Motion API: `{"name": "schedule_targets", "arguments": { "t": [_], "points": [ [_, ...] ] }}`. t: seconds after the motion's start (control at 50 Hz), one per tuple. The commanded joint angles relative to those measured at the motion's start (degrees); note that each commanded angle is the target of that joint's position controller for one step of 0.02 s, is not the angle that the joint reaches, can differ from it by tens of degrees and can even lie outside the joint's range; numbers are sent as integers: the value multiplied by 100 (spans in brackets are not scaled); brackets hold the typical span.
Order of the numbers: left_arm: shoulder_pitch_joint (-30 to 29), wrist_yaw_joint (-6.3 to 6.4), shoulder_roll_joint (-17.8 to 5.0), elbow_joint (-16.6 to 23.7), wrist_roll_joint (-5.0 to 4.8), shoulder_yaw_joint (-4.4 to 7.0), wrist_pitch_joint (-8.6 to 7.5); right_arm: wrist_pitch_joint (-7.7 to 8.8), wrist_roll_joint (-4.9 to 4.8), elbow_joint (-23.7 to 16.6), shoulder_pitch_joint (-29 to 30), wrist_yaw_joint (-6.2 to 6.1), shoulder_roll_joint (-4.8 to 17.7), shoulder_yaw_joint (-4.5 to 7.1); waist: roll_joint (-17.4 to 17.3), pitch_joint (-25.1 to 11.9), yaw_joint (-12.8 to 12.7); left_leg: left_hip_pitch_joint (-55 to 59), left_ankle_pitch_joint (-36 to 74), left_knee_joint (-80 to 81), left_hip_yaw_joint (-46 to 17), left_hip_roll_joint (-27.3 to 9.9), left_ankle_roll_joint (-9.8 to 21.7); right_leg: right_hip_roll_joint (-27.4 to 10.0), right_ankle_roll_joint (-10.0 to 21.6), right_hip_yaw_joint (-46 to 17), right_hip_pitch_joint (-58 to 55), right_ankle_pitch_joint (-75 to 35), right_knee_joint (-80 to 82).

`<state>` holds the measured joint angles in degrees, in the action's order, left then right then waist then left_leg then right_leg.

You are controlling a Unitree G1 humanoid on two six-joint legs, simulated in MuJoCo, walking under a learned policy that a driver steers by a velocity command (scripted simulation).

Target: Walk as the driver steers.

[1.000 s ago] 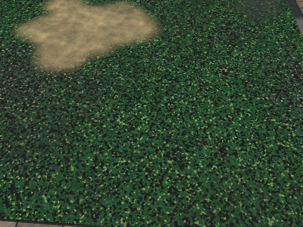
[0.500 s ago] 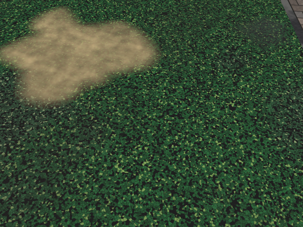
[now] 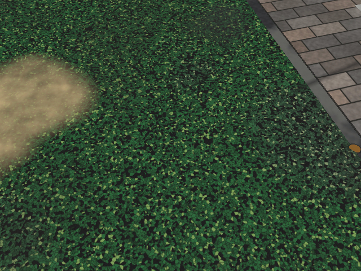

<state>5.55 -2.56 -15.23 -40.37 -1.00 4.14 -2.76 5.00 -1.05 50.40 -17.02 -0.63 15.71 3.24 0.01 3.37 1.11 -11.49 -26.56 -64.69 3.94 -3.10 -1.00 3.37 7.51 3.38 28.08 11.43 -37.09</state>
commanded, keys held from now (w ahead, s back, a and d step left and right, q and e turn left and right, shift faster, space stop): w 0.78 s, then w+q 0.22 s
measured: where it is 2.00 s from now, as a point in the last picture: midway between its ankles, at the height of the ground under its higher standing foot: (189, 179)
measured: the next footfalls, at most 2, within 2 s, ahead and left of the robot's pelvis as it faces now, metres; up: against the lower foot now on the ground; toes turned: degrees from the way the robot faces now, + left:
left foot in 0.46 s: +0.44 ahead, +0.13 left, +0.00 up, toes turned -5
right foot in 0.98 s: +0.70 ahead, -0.14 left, +0.00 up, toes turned -3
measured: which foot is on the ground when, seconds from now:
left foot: up 0.00-0.44, down 0.46-1.00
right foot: down 0.00-0.48, up 0.50-0.96, down 0.98-1.00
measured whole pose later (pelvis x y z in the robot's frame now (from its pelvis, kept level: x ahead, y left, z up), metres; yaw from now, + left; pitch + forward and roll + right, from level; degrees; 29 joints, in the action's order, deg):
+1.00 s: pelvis +0.55 -0.02 +0.01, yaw -2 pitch +3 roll +1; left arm 1.6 -1.6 -13.8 -39.5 0.0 2.2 -6.3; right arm 3.0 -1.0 51.3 -23.9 -0.2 16.4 3.2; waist -0.2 0.5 4.9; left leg -3.9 -25.3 -30.4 -2.7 0.4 0.7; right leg -1.2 1.5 0.0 27.5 5.6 -29.0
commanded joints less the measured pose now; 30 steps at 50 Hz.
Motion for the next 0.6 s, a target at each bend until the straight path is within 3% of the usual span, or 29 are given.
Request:
{"name": "schedule_targets", "arguments": {
  "t": [0.02,0.04,0.06,0.1,0.14,0.24,0.34,0.4,0.42,0.44,0.46,0.48,0.5,0.52,0.54,0.56,0.58,0.6],
  "points": [
    [1268,67,-807,43,21,253,-117,468,-146,-904,540,82,686,70,-5,-1198,-486,-3501,399,-1219,-958,-146,228,-1854,1306,-3285,-3803,-630,2001],
    [861,77,-536,131,13,167,-138,403,8,-795,515,26,733,115,-88,-973,-268,-3054,621,-695,-884,-377,197,-1625,1088,-2676,-3044,-1168,2042],
    [643,95,-424,215,62,114,-144,311,65,-750,382,29,747,149,-21,-787,-103,-2652,782,-445,-873,-487,155,-1461,1021,-2345,-2464,-1515,2187],
    [675,119,-529,178,70,129,-186,164,128,-745,230,40,584,141,27,-701,31,-2311,988,-43,-747,-513,23,-1365,1030,-2050,-1909,-2031,2409],
    [879,170,-710,66,66,166,-226,84,166,-851,461,17,439,97,89,-545,-9,-2418,1411,508,-651,-512,-116,-1296,1009,-1685,-1675,-2399,2565],
    [1254,253,-778,-123,18,153,-197,102,116,-1084,1408,68,283,12,328,-335,-407,-2348,3181,2492,-506,-270,-99,-977,564,-1136,-1758,-1857,2586],
    [1674,256,-848,-374,-6,151,-159,183,47,-1330,2090,215,377,10,414,-77,-674,-2614,3106,3325,-517,-81,122,-1417,528,-1509,-2576,-1393,2316],
    [1682,307,-936,-457,0,182,-88,239,49,-1366,1932,294,494,46,541,-134,-489,-2399,2443,3590,-476,36,376,-1646,372,-1652,-3075,-2059,1942],
    [1581,316,-983,-445,6,192,-68,250,50,-1299,1630,291,585,90,609,-298,-301,-1910,2257,3665,-351,179,481,-1583,293,-1582,-3092,-2843,1630],
    [1460,318,-958,-421,17,172,-45,255,63,-1109,982,265,733,180,557,-691,58,-968,2384,3828,-180,357,637,-1335,176,-1373,-2981,-3718,927],
    [1387,315,-785,-338,69,88,-47,255,123,-903,39,228,1003,276,369,-1422,469,584,2694,3596,-600,-96,943,-1039,-7,-1128,-2279,-3398,-301],
    [2022,292,-323,-254,102,-57,-133,234,210,-805,-744,198,1510,403,-809,-2381,432,2925,2329,3575,-2735,-1473,1748,-231,-424,-750,-207,-1200,-2509],
    [2163,256,-286,-329,6,-104,-222,186,99,-627,-1026,236,1236,346,-1707,-2758,463,3561,1217,4512,-4630,-2017,2130,165,-540,-1068,1060,2090,-3595],
    [1663,227,-812,-233,-108,16,-279,160,13,-695,-665,225,887,233,-1057,-1833,522,2926,374,4715,-4178,-1827,1816,-237,-486,-1246,1660,1873,-4027],
    [1144,220,-845,-82,-128,12,-297,115,39,-795,-211,204,730,171,-570,-1155,416,2032,448,4835,-3393,-1619,1594,-549,-451,-999,1713,1342,-3888],
    [903,227,-771,-29,-37,11,-287,96,98,-827,139,222,618,117,-239,-631,228,1135,952,5057,-2840,-1372,1518,-760,-469,-861,1531,957,-3472],
    [957,245,-736,-48,37,49,-244,121,148,-858,339,233,495,69,-315,-481,29,614,1389,5218,-2481,-1177,1447,-950,-488,-881,1200,683,-3101],
    [1121,250,-632,-99,40,43,-191,135,165,-851,427,246,478,59,-445,-441,-104,288,1674,5368,-2224,-1037,1434,-1019,-525,-853,903,548,-2923]
  ]
}}
Velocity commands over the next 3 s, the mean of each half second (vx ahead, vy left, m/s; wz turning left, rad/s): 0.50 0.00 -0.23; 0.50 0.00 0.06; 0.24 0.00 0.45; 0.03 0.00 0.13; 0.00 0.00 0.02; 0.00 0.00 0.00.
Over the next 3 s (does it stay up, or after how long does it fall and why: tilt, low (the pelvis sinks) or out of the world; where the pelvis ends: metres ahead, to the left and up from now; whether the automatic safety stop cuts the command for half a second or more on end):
stays up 0.80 -0.02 0.02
